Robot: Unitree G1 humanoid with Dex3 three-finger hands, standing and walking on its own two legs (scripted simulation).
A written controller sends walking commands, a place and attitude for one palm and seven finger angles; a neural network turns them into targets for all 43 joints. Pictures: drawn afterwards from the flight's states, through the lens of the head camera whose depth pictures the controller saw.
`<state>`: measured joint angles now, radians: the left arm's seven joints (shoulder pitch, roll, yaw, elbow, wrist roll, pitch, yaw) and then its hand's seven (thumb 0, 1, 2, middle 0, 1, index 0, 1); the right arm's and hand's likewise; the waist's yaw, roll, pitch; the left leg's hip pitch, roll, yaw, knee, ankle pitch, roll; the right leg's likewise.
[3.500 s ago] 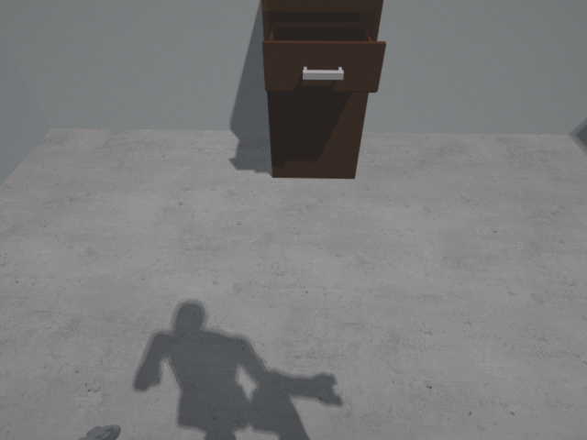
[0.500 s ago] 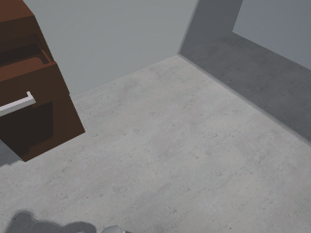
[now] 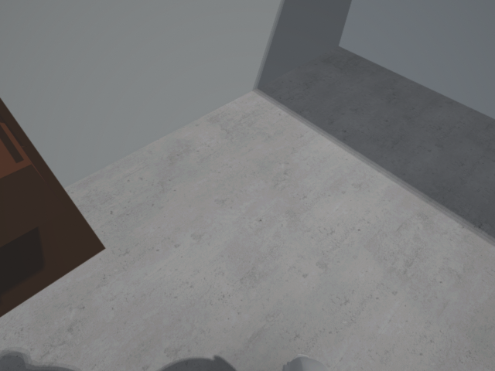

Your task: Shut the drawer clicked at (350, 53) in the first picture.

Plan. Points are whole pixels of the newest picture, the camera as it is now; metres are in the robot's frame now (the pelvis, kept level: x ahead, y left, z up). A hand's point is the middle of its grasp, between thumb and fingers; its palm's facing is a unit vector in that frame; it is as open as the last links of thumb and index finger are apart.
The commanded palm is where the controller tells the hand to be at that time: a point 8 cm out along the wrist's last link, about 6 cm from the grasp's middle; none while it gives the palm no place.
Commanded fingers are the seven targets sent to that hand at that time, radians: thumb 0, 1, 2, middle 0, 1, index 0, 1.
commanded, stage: turn to face it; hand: left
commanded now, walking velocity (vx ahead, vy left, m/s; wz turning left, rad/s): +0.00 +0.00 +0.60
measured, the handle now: out of the picture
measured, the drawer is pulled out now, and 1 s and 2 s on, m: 0.29 0.29 0.29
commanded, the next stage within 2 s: take the last steps up to it in 1.10 s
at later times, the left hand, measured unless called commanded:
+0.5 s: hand out of the picture +0.08 +0.23 -0.20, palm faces +0.32 -0.92 -0.21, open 7.4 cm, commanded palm none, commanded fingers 0.00 0.90 0.90 -0.20 -0.30 -0.20 -0.30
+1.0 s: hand out of the picture +0.01 +0.15 -0.15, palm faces +0.56 -0.77 -0.30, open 7.4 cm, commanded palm none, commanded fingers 0.00 0.90 0.90 -0.20 -0.30 -0.20 -0.30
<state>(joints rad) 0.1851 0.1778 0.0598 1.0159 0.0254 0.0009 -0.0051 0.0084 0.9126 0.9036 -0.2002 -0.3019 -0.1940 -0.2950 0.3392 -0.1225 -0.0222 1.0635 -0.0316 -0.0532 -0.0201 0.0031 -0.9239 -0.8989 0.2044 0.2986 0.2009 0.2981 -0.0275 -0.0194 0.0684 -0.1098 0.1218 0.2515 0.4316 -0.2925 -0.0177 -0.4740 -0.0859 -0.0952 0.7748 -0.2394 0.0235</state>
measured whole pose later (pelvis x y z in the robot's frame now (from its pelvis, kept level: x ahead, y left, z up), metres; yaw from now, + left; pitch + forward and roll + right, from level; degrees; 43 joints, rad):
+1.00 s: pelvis +0.06 -0.06 -0.01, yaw +34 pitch -1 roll +2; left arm 0.23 0.17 0.03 0.89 0.02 0.01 0.03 0.01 0.91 0.90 -0.21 -0.30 -0.20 -0.30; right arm 0.17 -0.27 -0.09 0.92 -0.03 0.08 0.03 0.00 -0.91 -0.90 0.20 0.30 0.20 0.30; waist -0.01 0.05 0.07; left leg -0.52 -0.01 -0.02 1.15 -0.38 -0.05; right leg -0.22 -0.07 -0.12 0.54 -0.30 -0.02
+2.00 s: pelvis +0.16 +0.03 +0.00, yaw +44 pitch -1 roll +0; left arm 0.32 0.15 0.04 1.09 0.02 -0.06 0.02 0.00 0.93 0.90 -0.21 -0.30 -0.20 -0.30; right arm 0.28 -0.17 -0.06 1.07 -0.03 0.00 0.02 0.00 -0.91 -0.90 0.20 0.30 0.20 0.30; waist 0.00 0.02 0.02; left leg -0.49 0.12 0.07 0.88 -0.24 -0.02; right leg -0.11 -0.02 -0.15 0.37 -0.24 -0.04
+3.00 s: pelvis +0.21 +0.15 +0.00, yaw +44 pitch -1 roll +0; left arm 0.20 0.20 0.06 1.05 0.02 0.05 0.02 0.01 0.91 0.90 -0.20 -0.30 -0.20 -0.30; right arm 0.27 -0.14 -0.03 1.05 -0.03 0.01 -0.03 0.00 -0.91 -0.90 0.20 0.30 0.20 0.30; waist 0.00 -0.05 0.02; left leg -0.19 0.02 0.05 0.48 -0.27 0.01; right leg -0.40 -0.03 -0.01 0.78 -0.35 0.02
